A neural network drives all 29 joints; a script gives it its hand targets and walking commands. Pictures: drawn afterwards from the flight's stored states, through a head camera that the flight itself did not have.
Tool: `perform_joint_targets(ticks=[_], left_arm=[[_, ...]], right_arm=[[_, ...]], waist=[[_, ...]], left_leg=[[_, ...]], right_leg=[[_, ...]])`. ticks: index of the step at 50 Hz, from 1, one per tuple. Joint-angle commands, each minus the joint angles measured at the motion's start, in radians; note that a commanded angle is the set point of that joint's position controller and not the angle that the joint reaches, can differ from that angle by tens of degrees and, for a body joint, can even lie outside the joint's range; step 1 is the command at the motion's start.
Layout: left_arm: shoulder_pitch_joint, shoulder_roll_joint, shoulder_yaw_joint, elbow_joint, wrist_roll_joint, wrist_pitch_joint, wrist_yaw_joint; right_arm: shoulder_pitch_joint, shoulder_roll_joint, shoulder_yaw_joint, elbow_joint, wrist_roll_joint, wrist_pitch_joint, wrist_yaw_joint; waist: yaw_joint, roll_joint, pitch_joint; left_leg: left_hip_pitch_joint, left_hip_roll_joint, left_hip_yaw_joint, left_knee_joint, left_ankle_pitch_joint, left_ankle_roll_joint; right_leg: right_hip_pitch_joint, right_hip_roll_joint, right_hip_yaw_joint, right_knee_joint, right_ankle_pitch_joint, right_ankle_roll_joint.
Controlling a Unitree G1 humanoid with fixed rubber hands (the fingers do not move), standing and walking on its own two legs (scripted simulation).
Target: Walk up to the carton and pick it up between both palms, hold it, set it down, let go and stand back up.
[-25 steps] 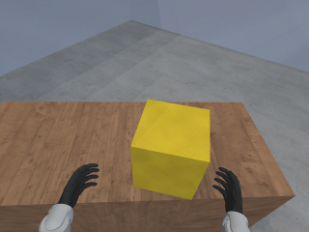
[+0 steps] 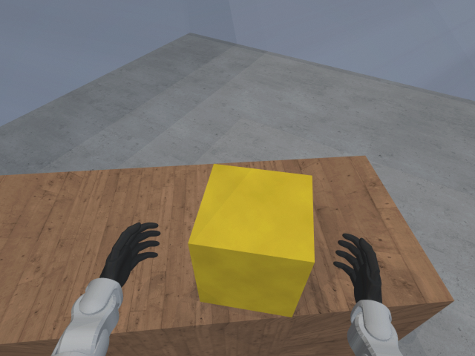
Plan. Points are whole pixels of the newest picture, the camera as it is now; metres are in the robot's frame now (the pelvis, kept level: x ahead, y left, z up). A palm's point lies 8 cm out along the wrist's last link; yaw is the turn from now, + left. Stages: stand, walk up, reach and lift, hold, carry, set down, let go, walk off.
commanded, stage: reach and lift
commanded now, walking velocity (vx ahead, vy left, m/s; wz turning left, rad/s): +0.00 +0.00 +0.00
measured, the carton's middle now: (253, 241) +0.37 -0.01 -0.07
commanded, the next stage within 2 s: none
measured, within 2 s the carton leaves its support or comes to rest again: neither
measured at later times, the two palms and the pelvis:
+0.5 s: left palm (130, 212) +0.33 +0.21 +0.08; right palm (370, 245) +0.28 -0.20 +0.06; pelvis -0.02 -0.01 +0.00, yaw -1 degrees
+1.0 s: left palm (137, 164) +0.40 +0.20 +0.13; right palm (370, 198) +0.34 -0.20 +0.11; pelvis -0.03 +0.00 +0.00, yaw +0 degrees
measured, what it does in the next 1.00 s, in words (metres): stands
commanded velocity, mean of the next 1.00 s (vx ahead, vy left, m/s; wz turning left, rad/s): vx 0.00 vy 0.00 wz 0.00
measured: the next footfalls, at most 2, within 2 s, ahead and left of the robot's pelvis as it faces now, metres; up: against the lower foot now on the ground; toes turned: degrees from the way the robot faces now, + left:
none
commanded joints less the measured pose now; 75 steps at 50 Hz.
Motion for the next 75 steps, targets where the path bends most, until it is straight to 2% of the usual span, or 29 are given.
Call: perform_joint_targets(ticks=[1, 5, 8, 13, 15, 17, 20, 22, 24, 28, 35, 37, 38, 42, 44, 45, 48, 51, 52, 54, 56, 61, 66, 70, 75], left_arm=[[-0.276, 0.129, 0.089, -0.181, 0.007, -0.003, 0.002], [-0.379, 0.145, 0.111, -0.132, 0.010, 0.027, -0.003], [-0.422, 0.151, 0.119, -0.131, 0.005, 0.038, -0.001], [-0.522, 0.157, 0.144, -0.039, 0.021, 0.080, -0.016], [-0.578, 0.168, 0.149, -0.059, 0.021, 0.094, -0.015], [-0.627, 0.173, 0.153, -0.049, 0.029, 0.111, -0.010], [-0.722, 0.184, 0.151, -0.044, 0.019, 0.131, -0.001], [-0.766, 0.187, 0.155, -0.007, 0.023, 0.149, 0.003], [-0.792, 0.184, 0.152, 0.031, 0.023, 0.167, 0.002], [-0.889, 0.200, 0.155, 0.067, 0.019, 0.179, 0.006], [-1.042, 0.211, 0.128, 0.212, 0.005, 0.174, 0.013], [-1.083, 0.216, 0.129, 0.238, 0.013, 0.171, 0.019], [-1.091, 0.216, 0.125, 0.240, 0.011, 0.170, 0.022], [-1.208, 0.217, 0.083, 0.304, -0.007, 0.167, 0.040], [-1.260, 0.228, 0.080, 0.323, -0.017, 0.158, 0.045], [-1.275, 0.230, 0.073, 0.371, -0.019, 0.155, 0.048], [-1.324, 0.225, 0.062, 0.415, -0.016, 0.133, 0.057], [-1.327, 0.226, 0.065, 0.500, -0.003, 0.126, 0.050], [-1.331, 0.229, 0.062, 0.487, -0.008, 0.119, 0.046], [-1.316, 0.214, 0.055, 0.573, 0.010, 0.113, 0.037], [-1.289, 0.206, 0.062, 0.613, 0.025, 0.092, 0.025], [-1.232, 0.148, 0.048, 0.723, 0.055, -0.020, 0.019], [-1.283, 0.146, 0.056, 0.753, 0.039, -0.161, 0.047], [-1.359, 0.146, 0.039, 0.779, 0.005, -0.261, 0.070], [-1.421, 0.168, 0.032, 0.864, 0.007, -0.329, 0.079]], right_arm=[[-0.208, -0.062, -0.011, -0.215, 0.001, 0.004, -0.012], [-0.285, -0.054, -0.003, -0.226, -0.002, 0.050, -0.024], [-0.320, -0.055, -0.003, -0.236, 0.006, 0.069, -0.029], [-0.394, -0.060, 0.014, -0.190, 0.009, 0.111, -0.048], [-0.434, -0.070, 0.002, -0.188, 0.018, 0.120, -0.056], [-0.479, -0.076, -0.003, -0.173, 0.029, 0.134, -0.059], [-0.574, -0.095, -0.020, -0.187, 0.041, 0.160, -0.054], [-0.611, -0.099, -0.028, -0.156, 0.043, 0.189, -0.051], [-0.647, -0.104, -0.026, -0.141, 0.051, 0.213, -0.049], [-0.740, -0.118, -0.037, -0.121, 0.061, 0.246, -0.045], [-0.899, -0.133, -0.061, -0.027, 0.059, 0.295, -0.030], [-0.941, -0.147, -0.075, 0.007, 0.057, 0.295, -0.028], [-0.953, -0.148, -0.080, 0.007, 0.055, 0.293, -0.026], [-1.061, -0.171, -0.107, 0.091, 0.054, 0.312, -0.011], [-1.115, -0.185, -0.118, 0.097, 0.051, 0.312, -0.006], [-1.136, -0.181, -0.112, 0.130, 0.050, 0.318, -0.003], [-1.181, -0.190, -0.114, 0.195, 0.055, 0.314, 0.005], [-1.204, -0.190, -0.093, 0.266, 0.067, 0.306, 0.004], [-1.214, -0.195, -0.094, 0.250, 0.072, 0.293, 0.001], [-1.206, -0.189, -0.081, 0.332, 0.076, 0.284, 0.000], [-1.177, -0.176, -0.060, 0.365, 0.086, 0.261, -0.001], [-1.115, -0.142, -0.036, 0.498, 0.085, 0.157, 0.011], [-1.170, -0.128, -0.055, 0.509, 0.061, 0.021, 0.033], [-1.239, -0.132, -0.100, 0.510, 0.022, -0.073, 0.034], [-1.273, -0.133, -0.105, 0.632, 0.029, -0.137, 0.038]], waist=[[-0.008, 0.058, -0.178], [-0.010, 0.037, -0.190], [-0.011, 0.035, -0.231], [-0.027, 0.017, -0.244], [-0.030, 0.033, -0.267], [-0.033, 0.058, -0.273], [-0.036, 0.066, -0.320], [-0.039, 0.073, -0.323], [-0.041, 0.052, -0.320], [-0.043, 0.050, -0.376], [-0.063, 0.033, -0.397], [-0.065, 0.057, -0.435], [-0.068, 0.052, -0.451], [-0.087, 0.087, -0.473], [-0.091, 0.086, -0.532], [-0.095, 0.073, -0.524], [-0.097, 0.101, -0.579], [-0.105, 0.084, -0.575], [-0.109, 0.077, -0.612], [-0.115, 0.077, -0.552], [-0.111, 0.072, -0.523], [-0.109, 0.084, -0.471], [-0.099, 0.098, -0.636], [-0.128, 0.092, -0.819], [-0.131, 0.126, -0.929]], left_leg=[[0.147, 0.041, -0.032, -0.039, 0.522, -0.086], [0.104, 0.033, -0.019, -0.064, 0.410, -0.060], [0.101, 0.034, -0.014, -0.058, 0.435, -0.058], [0.096, 0.028, -0.010, -0.064, 0.412, -0.043], [0.098, 0.027, -0.006, -0.062, 0.419, -0.047], [0.103, 0.026, 0.000, -0.058, 0.434, -0.055], [0.107, 0.027, 0.003, -0.054, 0.427, -0.056], [0.107, 0.028, 0.006, -0.058, 0.409, -0.054], [0.108, 0.029, 0.006, -0.058, 0.410, -0.049], [0.095, 0.024, 0.007, -0.055, 0.405, -0.046], [0.076, 0.024, -0.002, -0.055, 0.361, -0.034], [0.083, 0.025, -0.007, -0.046, 0.382, -0.042], [0.090, 0.027, -0.008, -0.037, 0.406, -0.044], [0.095, 0.035, -0.022, -0.034, 0.377, -0.057], [0.101, 0.035, -0.025, -0.024, 0.383, -0.062], [0.088, 0.034, -0.027, -0.023, 0.367, -0.056], [0.094, 0.034, -0.032, -0.006, 0.402, -0.064], [0.107, 0.029, -0.036, 0.015, 0.474, -0.063], [0.108, 0.026, -0.036, 0.024, 0.506, -0.065], [0.097, 0.024, -0.041, 0.025, 0.505, -0.068], [0.095, 0.022, -0.042, 0.031, 0.528, -0.068], [0.060, 0.027, -0.055, 0.057, 0.526, -0.079], [-0.008, 0.031, -0.057, 0.135, 0.532, -0.092], [-0.080, 0.025, -0.063, 0.212, 0.530, -0.101], [-0.175, 0.015, -0.060, 0.297, 0.520, -0.110]], right_leg=[[-0.088, -0.015, -0.011, -0.036, 0.386, -0.040], [-0.074, -0.029, -0.001, -0.031, 0.379, -0.025], [-0.048, -0.025, -0.001, -0.021, 0.411, -0.022], [-0.033, -0.034, 0.005, -0.014, 0.490, -0.002], [-0.036, -0.030, 0.001, -0.007, 0.498, 0.000], [-0.044, -0.022, -0.007, -0.011, 0.479, -0.006], [-0.072, -0.011, -0.018, -0.015, 0.427, -0.011], [-0.086, -0.010, -0.018, -0.019, 0.402, -0.011], [-0.092, -0.006, -0.022, -0.024, 0.392, -0.012], [-0.082, -0.002, -0.027, -0.017, 0.398, -0.005], [-0.126, 0.003, -0.033, -0.018, 0.352, -0.009], [-0.132, 0.007, -0.041, -0.012, 0.356, -0.013], [-0.134, 0.011, -0.044, -0.010, 0.371, -0.013], [-0.198, 0.017, -0.061, -0.014, 0.305, -0.026], [-0.210, 0.018, -0.067, -0.008, 0.313, -0.024], [-0.213, 0.015, -0.064, -0.006, 0.309, -0.022], [-0.224, 0.014, -0.068, 0.010, 0.344, -0.025], [-0.215, 0.016, -0.067, 0.015, 0.423, -0.019], [-0.204, 0.017, -0.070, 0.020, 0.461, -0.013], [-0.212, 0.018, -0.075, 0.018, 0.454, -0.014], [-0.212, 0.017, -0.075, 0.018, 0.474, -0.013], [-0.315, 0.019, -0.091, 0.033, 0.393, -0.028], [-0.441, 0.011, -0.102, 0.097, 0.373, -0.025], [-0.504, 0.005, -0.106, 0.186, 0.442, -0.004], [-0.575, -0.001, -0.107, 0.280, 0.437, 0.009]])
